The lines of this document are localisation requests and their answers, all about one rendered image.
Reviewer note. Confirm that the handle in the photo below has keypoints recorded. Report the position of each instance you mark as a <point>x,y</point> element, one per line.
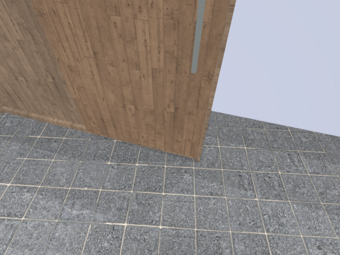
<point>198,30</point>

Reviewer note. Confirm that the wardrobe door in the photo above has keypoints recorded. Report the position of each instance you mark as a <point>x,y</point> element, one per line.
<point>127,64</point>
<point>30,77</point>

